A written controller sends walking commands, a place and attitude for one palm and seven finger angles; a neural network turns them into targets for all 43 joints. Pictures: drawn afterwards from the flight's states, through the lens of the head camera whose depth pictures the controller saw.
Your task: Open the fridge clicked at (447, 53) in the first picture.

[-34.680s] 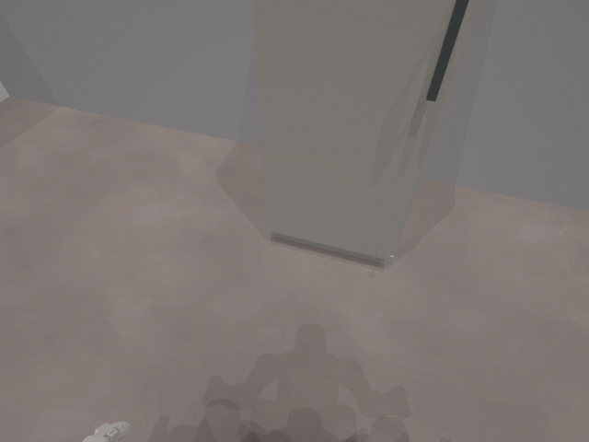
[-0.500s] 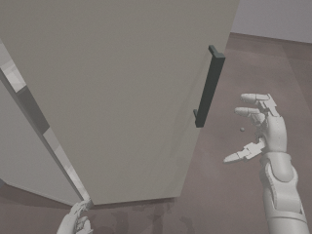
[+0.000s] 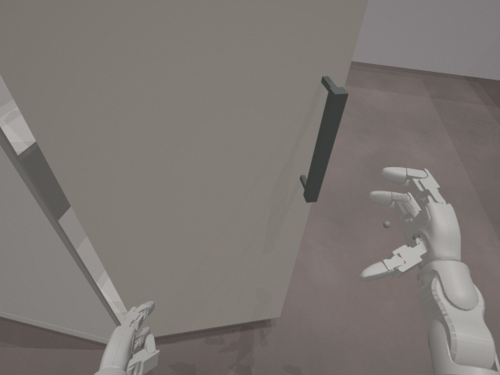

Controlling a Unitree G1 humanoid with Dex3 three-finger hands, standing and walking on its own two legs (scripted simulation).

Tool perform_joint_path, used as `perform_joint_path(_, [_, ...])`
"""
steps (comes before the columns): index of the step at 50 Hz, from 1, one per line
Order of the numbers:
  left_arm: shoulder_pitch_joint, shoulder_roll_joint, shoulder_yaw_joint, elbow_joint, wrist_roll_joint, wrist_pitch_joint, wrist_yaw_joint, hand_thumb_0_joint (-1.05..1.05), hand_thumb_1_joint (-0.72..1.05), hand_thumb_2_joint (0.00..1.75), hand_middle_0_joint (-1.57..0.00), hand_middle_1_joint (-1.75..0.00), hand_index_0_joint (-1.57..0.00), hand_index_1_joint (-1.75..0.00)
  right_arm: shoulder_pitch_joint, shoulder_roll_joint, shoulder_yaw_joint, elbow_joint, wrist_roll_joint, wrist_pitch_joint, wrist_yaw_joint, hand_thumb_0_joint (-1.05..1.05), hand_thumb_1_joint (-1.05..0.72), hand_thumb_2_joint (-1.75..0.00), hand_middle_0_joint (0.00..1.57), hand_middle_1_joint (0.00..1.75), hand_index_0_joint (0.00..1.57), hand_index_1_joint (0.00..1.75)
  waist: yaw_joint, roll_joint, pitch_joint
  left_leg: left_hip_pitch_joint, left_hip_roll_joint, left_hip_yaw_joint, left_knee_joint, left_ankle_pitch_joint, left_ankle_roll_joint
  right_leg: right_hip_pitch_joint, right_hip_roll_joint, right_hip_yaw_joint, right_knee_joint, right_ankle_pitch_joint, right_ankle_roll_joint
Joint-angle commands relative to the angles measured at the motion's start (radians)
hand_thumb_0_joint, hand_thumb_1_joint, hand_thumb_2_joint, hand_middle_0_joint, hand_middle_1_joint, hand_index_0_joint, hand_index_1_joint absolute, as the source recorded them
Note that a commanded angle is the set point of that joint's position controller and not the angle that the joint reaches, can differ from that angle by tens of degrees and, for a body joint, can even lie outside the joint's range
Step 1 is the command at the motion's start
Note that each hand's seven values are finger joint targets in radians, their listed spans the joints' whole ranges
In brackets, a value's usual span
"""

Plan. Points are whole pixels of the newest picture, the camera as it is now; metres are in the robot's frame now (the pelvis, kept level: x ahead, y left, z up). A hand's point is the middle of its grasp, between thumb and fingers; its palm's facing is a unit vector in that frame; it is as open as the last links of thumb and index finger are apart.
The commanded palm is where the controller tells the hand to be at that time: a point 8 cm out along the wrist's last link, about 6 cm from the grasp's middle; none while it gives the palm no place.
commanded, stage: draw the hand back to the body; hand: right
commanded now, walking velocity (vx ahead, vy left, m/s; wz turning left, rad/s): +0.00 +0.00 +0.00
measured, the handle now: (318, 145) +0.47 -0.11 +0.16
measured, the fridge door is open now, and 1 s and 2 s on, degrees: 68 68 68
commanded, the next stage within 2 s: step back with the hand held close in 1.50 s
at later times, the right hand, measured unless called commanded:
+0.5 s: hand (440, 251) +0.24 -0.23 +0.16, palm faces +0.24 +0.96 -0.17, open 14.4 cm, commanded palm +0.20 -0.27 +0.17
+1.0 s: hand (487, 271) +0.22 -0.28 +0.16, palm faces +0.41 +0.85 -0.34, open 10.0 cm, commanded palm +0.16 -0.32 +0.18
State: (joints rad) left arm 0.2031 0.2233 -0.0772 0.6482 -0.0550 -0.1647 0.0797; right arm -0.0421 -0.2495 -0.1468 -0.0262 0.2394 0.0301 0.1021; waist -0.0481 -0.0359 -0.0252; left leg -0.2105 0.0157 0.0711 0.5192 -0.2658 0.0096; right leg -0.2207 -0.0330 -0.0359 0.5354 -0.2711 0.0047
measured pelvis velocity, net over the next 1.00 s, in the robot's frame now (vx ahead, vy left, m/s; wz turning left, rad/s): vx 0.01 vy -0.03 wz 0.02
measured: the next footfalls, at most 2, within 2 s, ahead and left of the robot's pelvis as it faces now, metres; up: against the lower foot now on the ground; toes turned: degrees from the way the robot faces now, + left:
none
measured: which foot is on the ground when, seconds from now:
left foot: down 0.00-1.00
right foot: down 0.00-1.00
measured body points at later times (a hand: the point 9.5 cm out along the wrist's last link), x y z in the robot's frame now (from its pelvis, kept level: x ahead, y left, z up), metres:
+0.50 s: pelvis +0.01 +0.00 +0.00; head -0.03 +0.01 +0.45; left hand +0.22 +0.21 -0.05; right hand +0.22 -0.28 +0.17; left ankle +0.01 +0.11 -0.73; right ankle +0.01 -0.12 -0.73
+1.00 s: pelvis +0.01 -0.03 +0.01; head -0.02 -0.02 +0.46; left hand +0.19 +0.19 -0.07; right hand +0.19 -0.32 +0.18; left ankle +0.01 +0.11 -0.73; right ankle +0.01 -0.12 -0.73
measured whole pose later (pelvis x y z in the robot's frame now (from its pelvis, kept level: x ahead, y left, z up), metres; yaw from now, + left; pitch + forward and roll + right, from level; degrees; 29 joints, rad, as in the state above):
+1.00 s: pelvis +0.01 -0.03 +0.01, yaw +1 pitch -5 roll +1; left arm 0.21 0.21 -0.04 0.66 0.01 -0.13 0.06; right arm 0.39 -0.34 -0.30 -0.34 0.07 -0.07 -0.08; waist -0.07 -0.04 0.02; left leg -0.08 0.04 0.04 0.40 -0.22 -0.03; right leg -0.09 0.00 -0.07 0.43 -0.25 -0.03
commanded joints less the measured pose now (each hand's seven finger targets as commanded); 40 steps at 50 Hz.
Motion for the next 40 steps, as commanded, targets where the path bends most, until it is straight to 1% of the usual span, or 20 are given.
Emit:
perform_joint_path(1, [-0.200,0.111,0.038,-0.192,-0.014,-0.070,0.031,0.00,0.90,0.90,-0.20,-0.30,-0.20,-0.30,-0.283,-0.170,-0.133,-0.272,0.054,0.130,0.006,0.00,0.55,-0.20,0.25,1.15,0.25,1.15,-0.028,0.004,-0.187,0.079,0.001,-0.040,-0.125,0.116,0.001,0.057,0.035,0.016,-0.100,0.121,-0.032])
perform_joint_path(4, [-0.171,0.110,0.046,-0.195,-0.007,-0.076,0.013,0.00,0.90,0.90,-0.20,-0.30,-0.20,-0.30,-0.150,-0.163,-0.145,-0.338,0.032,0.122,0.002,0.00,0.55,-0.20,0.25,1.15,0.25,1.15,-0.026,0.032,-0.190,0.077,-0.005,-0.024,-0.100,0.234,-0.002,0.083,0.030,0.011,-0.089,0.210,-0.035])
perform_joint_path(6, [-0.165,0.118,0.050,-0.194,-0.003,-0.076,0.006,0.00,0.90,0.90,-0.20,-0.30,-0.20,-0.30,-0.075,-0.171,-0.171,-0.347,0.044,0.103,0.014,0.00,0.55,-0.20,0.25,1.15,0.25,1.15,-0.030,0.094,-0.180,0.090,-0.006,-0.020,-0.091,0.277,-0.004,0.069,0.027,0.011,-0.079,0.235,-0.037])
perform_joint_path(7, [-0.159,0.119,0.052,-0.190,-0.007,-0.075,0.004,0.00,0.90,0.90,-0.20,-0.30,-0.20,-0.30,-0.063,-0.168,-0.175,-0.346,0.052,0.099,0.025,0.00,0.55,-0.20,0.25,1.15,0.25,1.15,-0.021,0.103,-0.170,0.078,-0.007,-0.019,-0.091,0.274,-0.008,0.066,0.026,0.007,-0.079,0.228,-0.036])
perform_joint_path(12, [-0.161,0.123,0.055,-0.191,-0.013,-0.082,0.015,0.00,0.90,0.90,-0.20,-0.30,-0.20,-0.30,-0.078,-0.184,-0.185,-0.388,0.065,0.114,0.050,0.00,0.55,-0.20,0.25,1.15,0.25,1.15,-0.009,0.023,-0.097,0.007,-0.009,-0.024,-0.113,0.177,-0.007,0.073,0.029,0.008,-0.075,0.168,-0.036])
perform_joint_path(15, [-0.158,0.119,0.053,-0.196,-0.011,-0.092,0.022,0.00,0.90,0.90,-0.20,-0.30,-0.20,-0.30,-0.112,-0.203,-0.188,-0.448,0.051,0.109,0.044,0.00,0.55,-0.20,0.25,1.15,0.25,1.15,-0.007,-0.043,-0.102,0.000,-0.010,-0.022,-0.112,0.134,-0.001,0.089,0.031,0.017,-0.078,0.149,-0.033])
perform_joint_path(16, [-0.160,0.122,0.053,-0.197,-0.008,-0.096,0.024,0.00,0.90,0.90,-0.20,-0.30,-0.20,-0.30,-0.104,-0.222,-0.204,-0.476,0.050,0.103,0.040,0.00,0.55,-0.20,0.25,1.15,0.25,1.15,-0.011,-0.020,-0.118,0.010,-0.012,-0.022,-0.108,0.155,-0.001,0.097,0.029,0.020,-0.073,0.168,-0.036])
perform_joint_path(17, [-0.155,0.121,0.054,-0.195,-0.008,-0.100,0.025,0.00,0.90,0.90,-0.20,-0.30,-0.20,-0.30,-0.086,-0.218,-0.205,-0.482,0.053,0.096,0.045,0.00,0.51,-0.22,0.25,1.13,0.25,1.13,-0.008,-0.041,-0.136,0.018,-0.009,-0.023,-0.105,0.170,-0.002,0.105,0.030,0.019,-0.070,0.177,-0.036])
perform_joint_path(18, [-0.149,0.120,0.053,-0.196,-0.006,-0.104,0.026,0.00,0.90,0.90,-0.20,-0.30,-0.20,-0.30,-0.068,-0.227,-0.220,-0.490,0.056,0.087,0.048,0.00,0.48,-0.24,0.25,1.11,0.25,1.11,-0.012,-0.018,-0.147,0.029,-0.012,-0.016,-0.098,0.181,-0.001,0.105,0.029,0.024,-0.070,0.187,-0.034])
perform_joint_path(20, [-0.148,0.120,0.052,-0.192,-0.005,-0.114,0.027,0.00,0.90,0.90,-0.20,-0.30,-0.20,-0.30,-0.037,-0.230,-0.232,-0.496,0.069,0.073,0.064,0.00,0.41,-0.27,0.25,1.07,0.25,1.07,-0.015,-0.023,-0.167,0.041,-0.012,-0.014,-0.090,0.203,-0.002,0.109,0.030,0.024,-0.066,0.197,-0.032])
perform_joint_path(21, [-0.148,0.125,0.051,-0.188,-0.005,-0.115,0.028,0.00,0.90,0.90,-0.20,-0.30,-0.20,-0.30,0.001,-0.237,-0.243,-0.477,0.075,0.075,0.071,0.00,0.37,-0.29,0.24,1.04,0.24,1.04,-0.018,0.007,-0.159,0.045,-0.014,-0.014,-0.094,0.211,-0.003,0.102,0.027,0.024,-0.062,0.202,-0.035])
perform_joint_path(22, [-0.157,0.117,0.064,-0.184,0.035,-0.111,0.019,0.00,0.90,0.90,-0.20,-0.30,-0.20,-0.30,0.013,-0.328,-0.244,-0.529,-0.073,-0.004,-0.054,0.00,0.33,-0.31,0.24,1.02,0.24,1.02,-0.035,-0.017,-0.032,0.005,0.012,-0.062,-0.168,0.200,-0.005,0.050,0.029,0.012,-0.064,0.183,-0.040])
perform_joint_path(23, [-0.143,0.111,0.060,-0.164,0.042,-0.104,0.010,0.00,0.90,0.90,-0.20,-0.30,-0.20,-0.30,0.099,-0.236,-0.199,-0.449,-0.083,-0.030,-0.099,0.00,0.30,-0.32,0.24,1.00,0.24,1.00,-0.016,0.006,-0.003,0.005,0.016,-0.047,-0.159,0.178,-0.002,0.048,0.026,0.018,-0.079,0.165,-0.035])
perform_joint_path(24, [-0.144,0.110,0.058,-0.170,0.040,-0.095,0.003,0.00,0.90,0.90,-0.20,-0.30,-0.20,-0.30,0.152,-0.192,-0.166,-0.425,-0.087,-0.039,-0.114,0.00,0.26,-0.34,0.24,0.98,0.24,0.98,-0.018,0.033,0.015,-0.001,0.014,-0.041,-0.152,0.155,-0.002,0.042,0.021,0.025,-0.090,0.147,-0.033])
perform_joint_path(25, [-0.142,0.110,0.061,-0.168,0.040,-0.082,0.001,0.00,0.90,0.90,-0.20,-0.30,-0.20,-0.30,0.161,-0.191,-0.156,-0.437,-0.102,-0.055,-0.127,0.00,0.22,-0.36,0.24,0.96,0.24,0.96,-0.017,0.012,0.010,0.006,0.010,-0.041,-0.150,0.140,0.001,0.056,0.016,0.024,-0.099,0.143,-0.033])
perform_joint_path(26, [-0.139,0.116,0.067,-0.164,0.044,-0.076,0.000,0.00,0.90,0.90,-0.20,-0.30,-0.20,-0.30,0.164,-0.200,-0.160,-0.450,-0.111,-0.073,-0.139,0.00,0.19,-0.37,0.24,0.94,0.24,0.94,-0.018,0.039,-0.014,0.026,0.008,-0.040,-0.157,0.160,0.001,0.073,0.014,0.019,-0.102,0.161,-0.037])
perform_joint_path(30, [-0.141,0.109,0.070,-0.167,0.050,-0.059,0.003,0.00,0.90,0.90,-0.20,-0.30,-0.20,-0.30,0.153,-0.229,-0.176,-0.504,-0.139,-0.124,-0.175,0.00,0.04,-0.44,0.23,0.85,0.23,0.85,-0.016,-0.029,-0.065,0.057,0.010,-0.043,-0.160,0.106,0.002,0.107,0.015,0.016,-0.133,0.126,-0.035])
perform_joint_path(36, [-0.150,0.115,0.075,-0.155,0.060,-0.059,0.012,0.00,0.90,0.90,-0.20,-0.30,-0.20,-0.30,0.180,-0.274,-0.220,-0.554,-0.164,-0.163,-0.208,0.00,-0.17,-0.55,0.22,0.73,0.22,0.73,-0.027,-0.024,-0.092,0.112,0.001,-0.037,-0.168,0.120,0.010,0.128,0.013,0.033,-0.166,0.154,-0.034])
perform_joint_path(39, [-0.150,0.110,0.073,-0.151,0.060,-0.053,0.008,0.00,0.90,0.90,-0.20,-0.30,-0.20,-0.30,0.218,-0.247,-0.211,-0.542,-0.165,-0.166,-0.209,0.00,-0.28,-0.60,0.22,0.66,0.22,0.66,-0.027,-0.053,-0.052,0.108,-0.001,-0.031,-0.164,0.131,0.012,0.124,0.011,0.039,-0.181,0.166,-0.026])
perform_joint_path(40, [-0.151,0.109,0.073,-0.147,0.060,-0.049,0.007,0.00,0.90,0.90,-0.20,-0.30,-0.20,-0.30,0.238,-0.243,-0.214,-0.521,-0.164,-0.164,-0.209,0.00,-0.32,-0.62,0.22,0.64,0.22,0.64,-0.027,-0.034,-0.022,0.099,-0.004,-0.028,-0.168,0.117,0.010,0.110,0.009,0.041,-0.187,0.152,-0.024])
